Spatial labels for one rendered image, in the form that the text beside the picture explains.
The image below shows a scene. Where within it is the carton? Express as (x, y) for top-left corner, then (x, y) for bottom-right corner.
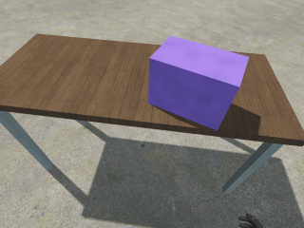
(148, 35), (249, 131)

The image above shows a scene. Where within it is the table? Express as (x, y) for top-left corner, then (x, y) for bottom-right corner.
(0, 33), (304, 194)

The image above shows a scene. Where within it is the robot right hand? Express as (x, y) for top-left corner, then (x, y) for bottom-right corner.
(238, 213), (263, 228)

